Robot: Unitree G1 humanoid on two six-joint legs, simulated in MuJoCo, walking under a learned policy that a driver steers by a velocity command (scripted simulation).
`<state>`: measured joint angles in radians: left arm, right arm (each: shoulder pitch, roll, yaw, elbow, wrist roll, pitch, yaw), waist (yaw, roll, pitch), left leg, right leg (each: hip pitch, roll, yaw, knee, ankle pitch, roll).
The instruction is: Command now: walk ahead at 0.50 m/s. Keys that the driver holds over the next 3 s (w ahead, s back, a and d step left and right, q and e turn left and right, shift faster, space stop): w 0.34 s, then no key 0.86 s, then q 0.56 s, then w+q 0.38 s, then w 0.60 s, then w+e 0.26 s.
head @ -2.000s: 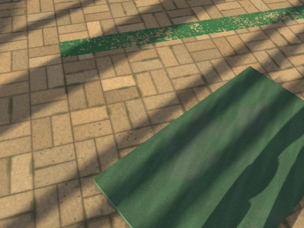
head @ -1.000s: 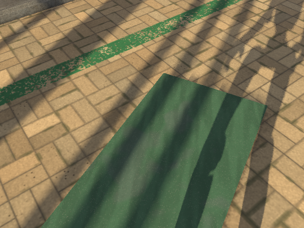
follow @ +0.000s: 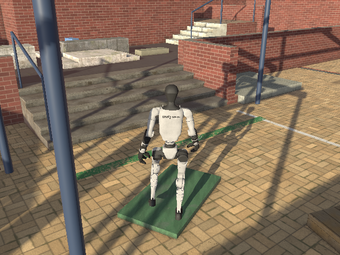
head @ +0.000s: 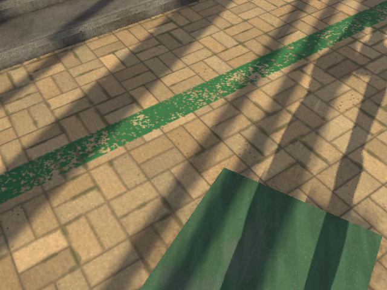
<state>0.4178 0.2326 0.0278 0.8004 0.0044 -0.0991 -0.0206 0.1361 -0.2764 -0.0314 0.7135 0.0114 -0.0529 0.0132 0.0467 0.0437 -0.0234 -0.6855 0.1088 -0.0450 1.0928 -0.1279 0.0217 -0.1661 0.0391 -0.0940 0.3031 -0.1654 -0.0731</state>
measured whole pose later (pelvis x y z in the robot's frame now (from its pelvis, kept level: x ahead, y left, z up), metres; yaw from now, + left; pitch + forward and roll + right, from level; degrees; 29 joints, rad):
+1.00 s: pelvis +0.38 +0.06 -0.02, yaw +1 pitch +1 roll +0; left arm 0.08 0.21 0.03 0.86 0.00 -0.02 0.01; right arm 0.23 -0.23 -0.02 0.91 -0.01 0.02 -0.03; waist -0.02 0.00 0.02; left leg -0.12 -0.02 0.01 0.51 -0.40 0.02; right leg -0.38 0.01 -0.01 0.53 -0.16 -0.03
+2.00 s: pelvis +0.34 +0.11 +0.01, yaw +24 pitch +2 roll -4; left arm 0.04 0.33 0.11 0.91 -0.01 -0.05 0.01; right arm 0.38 -0.25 -0.06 0.80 0.02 -0.04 -0.05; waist -0.03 -0.02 -0.03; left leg -0.15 -0.02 -0.14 0.31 -0.20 0.07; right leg -0.53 0.00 0.06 0.75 -0.11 0.04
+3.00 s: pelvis +0.75 +0.42 -0.06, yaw +30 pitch +1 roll +2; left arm 0.17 0.30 0.05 0.81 -0.02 -0.07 -0.01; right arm 0.33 -0.26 -0.06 0.84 -0.02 -0.10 0.01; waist -0.04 -0.05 0.03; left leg -0.04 -0.08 0.11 0.27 -0.25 0.07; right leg -0.71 -0.09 0.06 0.89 -0.03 -0.01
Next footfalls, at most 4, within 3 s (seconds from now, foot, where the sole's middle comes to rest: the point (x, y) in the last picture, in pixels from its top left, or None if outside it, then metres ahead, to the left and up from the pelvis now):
0.28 left None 0.34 0.17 -0.78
0.72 right None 0.49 -0.05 -0.78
1.70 left None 0.32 0.19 -0.78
2.22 right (207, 282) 0.56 0.04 -0.78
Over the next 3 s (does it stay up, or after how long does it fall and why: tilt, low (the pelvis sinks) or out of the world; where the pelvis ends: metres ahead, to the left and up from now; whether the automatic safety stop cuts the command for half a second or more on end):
stays up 0.75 0.42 -0.06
